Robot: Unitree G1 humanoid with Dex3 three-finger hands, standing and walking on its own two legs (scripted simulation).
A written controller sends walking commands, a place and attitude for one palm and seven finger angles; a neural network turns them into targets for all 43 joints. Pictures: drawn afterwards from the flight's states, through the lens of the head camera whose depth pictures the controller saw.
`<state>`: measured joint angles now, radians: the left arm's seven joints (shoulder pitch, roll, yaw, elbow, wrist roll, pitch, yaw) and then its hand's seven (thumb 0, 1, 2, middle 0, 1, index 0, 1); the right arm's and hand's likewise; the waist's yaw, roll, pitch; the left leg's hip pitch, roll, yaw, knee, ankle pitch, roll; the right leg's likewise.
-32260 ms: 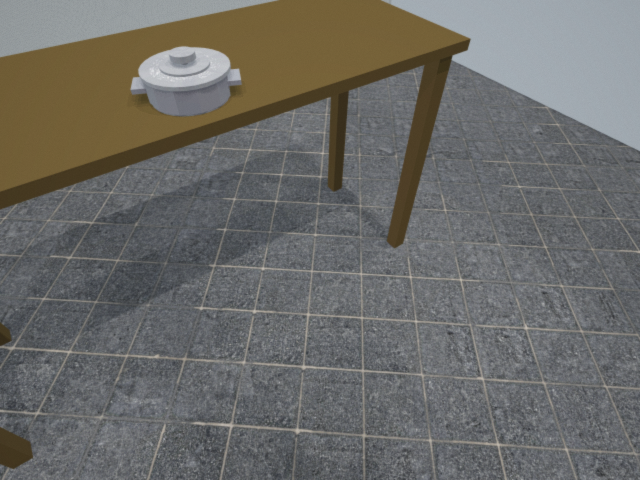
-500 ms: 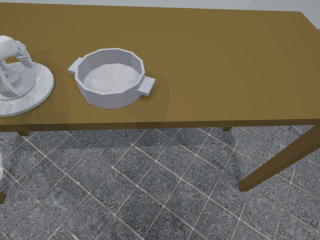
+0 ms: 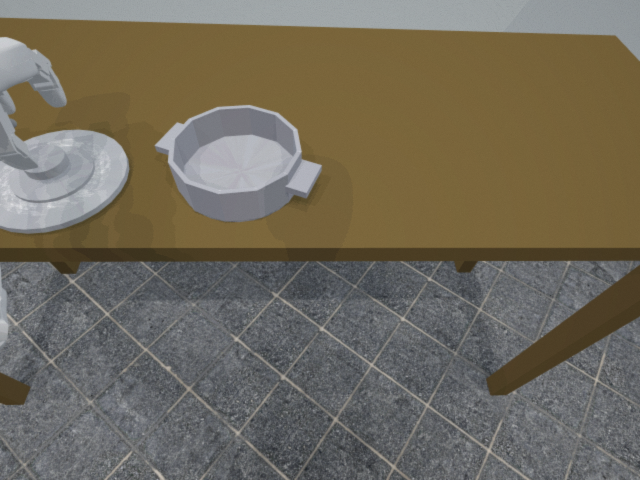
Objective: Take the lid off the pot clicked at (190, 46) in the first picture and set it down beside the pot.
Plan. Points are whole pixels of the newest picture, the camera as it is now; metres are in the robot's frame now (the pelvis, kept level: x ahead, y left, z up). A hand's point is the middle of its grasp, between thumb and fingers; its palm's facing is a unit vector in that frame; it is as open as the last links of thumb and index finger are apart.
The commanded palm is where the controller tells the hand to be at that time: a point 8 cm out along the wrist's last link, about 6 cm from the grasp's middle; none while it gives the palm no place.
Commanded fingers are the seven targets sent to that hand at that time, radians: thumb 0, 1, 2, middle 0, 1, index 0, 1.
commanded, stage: raise the empty hand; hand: left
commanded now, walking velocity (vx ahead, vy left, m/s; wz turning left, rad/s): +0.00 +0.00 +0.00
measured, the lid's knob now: (45, 162) +0.48 +0.33 +0.12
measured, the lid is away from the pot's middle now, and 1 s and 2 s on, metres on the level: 0.23 0.23 0.23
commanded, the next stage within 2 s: draw the hand back to the body in 0.76 s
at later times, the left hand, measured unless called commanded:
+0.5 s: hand out of the picture +0.47 +0.33 +0.25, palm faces -0.26 -0.12 -0.96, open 11.0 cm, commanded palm +0.47 +0.32 +0.32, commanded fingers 0.00 -0.12 0.86 -0.45 -0.66 -0.45 -0.66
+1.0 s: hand out of the picture +0.47 +0.32 +0.27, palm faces -0.20 -0.08 -0.98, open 11.0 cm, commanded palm +0.45 +0.32 +0.33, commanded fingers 0.00 -0.12 0.86 -0.45 -0.66 -0.45 -0.66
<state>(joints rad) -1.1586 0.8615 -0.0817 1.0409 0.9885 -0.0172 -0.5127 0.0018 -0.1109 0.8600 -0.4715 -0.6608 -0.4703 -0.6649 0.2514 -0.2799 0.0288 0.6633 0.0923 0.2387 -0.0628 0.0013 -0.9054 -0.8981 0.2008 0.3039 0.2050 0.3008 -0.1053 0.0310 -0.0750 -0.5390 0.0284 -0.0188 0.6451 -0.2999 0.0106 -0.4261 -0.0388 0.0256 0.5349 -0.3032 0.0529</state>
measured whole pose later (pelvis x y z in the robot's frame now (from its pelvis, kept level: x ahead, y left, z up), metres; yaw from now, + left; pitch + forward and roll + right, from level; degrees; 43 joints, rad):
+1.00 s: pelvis +0.01 -0.01 +0.01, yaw +0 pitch +10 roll -1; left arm -1.25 0.93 -0.06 1.00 1.03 0.09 -0.56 0.00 -0.11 0.86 -0.47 -0.66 -0.47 -0.67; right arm 0.25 -0.29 0.03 0.65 0.09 0.24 -0.04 0.00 -0.91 -0.90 0.20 0.30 0.20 0.30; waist -0.10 0.04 -0.07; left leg -0.44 0.03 -0.01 0.52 -0.26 0.00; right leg -0.34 -0.04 0.03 0.44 -0.28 0.05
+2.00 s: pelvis +0.01 -0.04 +0.02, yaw -1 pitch -2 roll +0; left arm -0.41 0.49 0.45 0.06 -0.07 -0.06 0.07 0.00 0.34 0.88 -0.35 -0.50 -0.35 -0.50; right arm 0.19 -0.27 0.03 0.68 0.03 -0.03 -0.07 0.01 -0.91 -0.90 0.20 0.30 0.20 0.30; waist 0.04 0.05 0.01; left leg -0.14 0.07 0.00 0.41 -0.24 -0.05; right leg -0.08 -0.01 0.04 0.39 -0.28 0.02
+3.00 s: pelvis -0.01 -0.03 +0.02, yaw +0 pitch -6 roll -1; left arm 0.19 0.37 0.47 -0.62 -0.11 -0.12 0.07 0.01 0.88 0.90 -0.21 -0.30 -0.21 -0.31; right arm 0.14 -0.20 0.04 0.68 -0.01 -0.11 -0.07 0.01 -0.90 -0.90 0.20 0.30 0.20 0.30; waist 0.09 0.04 0.03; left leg -0.09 0.05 -0.01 0.41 -0.21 -0.03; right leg -0.01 -0.03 0.03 0.35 -0.24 0.04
